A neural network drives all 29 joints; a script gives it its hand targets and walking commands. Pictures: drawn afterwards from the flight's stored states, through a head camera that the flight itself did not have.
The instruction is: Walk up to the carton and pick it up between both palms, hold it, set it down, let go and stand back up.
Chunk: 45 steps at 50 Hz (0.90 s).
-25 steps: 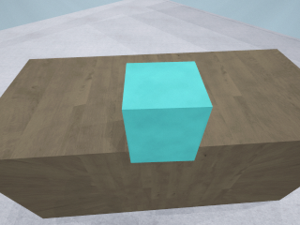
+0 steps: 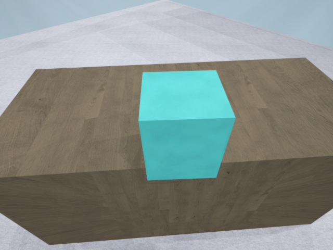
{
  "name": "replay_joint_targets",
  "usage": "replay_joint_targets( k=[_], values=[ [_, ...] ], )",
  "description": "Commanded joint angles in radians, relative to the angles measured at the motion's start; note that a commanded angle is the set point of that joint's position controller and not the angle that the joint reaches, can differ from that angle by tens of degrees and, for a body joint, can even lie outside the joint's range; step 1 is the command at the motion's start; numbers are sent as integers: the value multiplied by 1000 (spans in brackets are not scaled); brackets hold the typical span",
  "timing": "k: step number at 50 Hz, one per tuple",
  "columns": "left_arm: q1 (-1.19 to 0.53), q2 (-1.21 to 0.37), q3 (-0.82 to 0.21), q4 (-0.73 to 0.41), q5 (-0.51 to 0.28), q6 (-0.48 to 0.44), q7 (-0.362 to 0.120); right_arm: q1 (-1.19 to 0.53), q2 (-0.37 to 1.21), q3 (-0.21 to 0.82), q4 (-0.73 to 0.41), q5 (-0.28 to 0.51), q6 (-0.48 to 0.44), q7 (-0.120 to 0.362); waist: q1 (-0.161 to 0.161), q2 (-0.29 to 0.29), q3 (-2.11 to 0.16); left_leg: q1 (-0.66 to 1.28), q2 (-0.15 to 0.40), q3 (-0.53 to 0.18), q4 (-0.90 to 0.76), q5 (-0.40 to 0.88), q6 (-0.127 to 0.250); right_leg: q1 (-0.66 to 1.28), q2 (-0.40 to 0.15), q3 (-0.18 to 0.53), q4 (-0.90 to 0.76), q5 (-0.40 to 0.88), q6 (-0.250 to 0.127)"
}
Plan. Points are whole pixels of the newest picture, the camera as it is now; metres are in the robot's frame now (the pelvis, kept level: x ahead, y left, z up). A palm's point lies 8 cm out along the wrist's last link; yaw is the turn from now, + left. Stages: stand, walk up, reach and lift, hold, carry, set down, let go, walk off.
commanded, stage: stand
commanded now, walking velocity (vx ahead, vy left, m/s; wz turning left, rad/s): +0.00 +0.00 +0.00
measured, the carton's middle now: (180, 126) +0.44 -0.03 +0.05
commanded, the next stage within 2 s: none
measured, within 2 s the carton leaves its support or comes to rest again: neither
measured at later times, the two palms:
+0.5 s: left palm out of the picture -0.08 +0.20 -0.15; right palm out of the picture -0.08 -0.21 -0.15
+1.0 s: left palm out of the picture -0.10 +0.19 -0.15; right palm out of the picture -0.09 -0.21 -0.15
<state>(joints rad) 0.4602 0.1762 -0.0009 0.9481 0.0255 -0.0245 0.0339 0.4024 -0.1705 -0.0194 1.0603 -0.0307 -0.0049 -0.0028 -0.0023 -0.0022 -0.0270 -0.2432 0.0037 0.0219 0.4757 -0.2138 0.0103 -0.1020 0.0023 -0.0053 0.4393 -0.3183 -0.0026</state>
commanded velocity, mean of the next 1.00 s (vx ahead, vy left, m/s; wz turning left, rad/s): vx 0.00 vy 0.00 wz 0.00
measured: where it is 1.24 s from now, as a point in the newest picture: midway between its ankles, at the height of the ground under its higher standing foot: outside the picture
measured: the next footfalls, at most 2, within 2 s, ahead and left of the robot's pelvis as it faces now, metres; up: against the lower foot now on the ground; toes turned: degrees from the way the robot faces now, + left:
none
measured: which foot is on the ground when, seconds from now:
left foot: down 0.00-1.00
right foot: down 0.00-1.00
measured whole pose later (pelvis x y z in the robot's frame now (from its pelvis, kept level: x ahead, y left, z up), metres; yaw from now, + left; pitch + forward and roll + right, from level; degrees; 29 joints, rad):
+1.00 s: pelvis -0.03 -0.01 +0.00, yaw +0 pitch -1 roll -1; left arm 0.41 0.11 -0.01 1.13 0.02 -0.02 0.04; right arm 0.38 -0.11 0.01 1.16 -0.02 0.00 -0.03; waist 0.00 0.00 0.00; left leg -0.29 0.02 0.00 0.47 -0.15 -0.01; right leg -0.16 0.02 -0.02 0.46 -0.28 -0.02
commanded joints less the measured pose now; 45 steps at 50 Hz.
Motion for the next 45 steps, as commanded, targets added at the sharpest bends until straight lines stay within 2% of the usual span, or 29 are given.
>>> replay_joint_targets(
  k=[1,20,45],
  values=[
    [92,83,13,14,-2,-9,6,85,-92,-16,6,3,-5,-9,-2,3,142,15,84,-117,-100,102,22,-132,-83,91,-102,111,-42],
    [88,26,-6,141,-5,3,8,85,-40,5,74,10,5,-21,-3,11,166,-15,80,-121,-122,-11,17,-168,-73,87,-100,43,-46],
    [64,4,-3,183,-9,6,5,77,-13,17,94,13,5,-26,-2,9,160,-22,78,-116,-114,-35,7,-215,-72,97,-120,-20,-54]
  ],
)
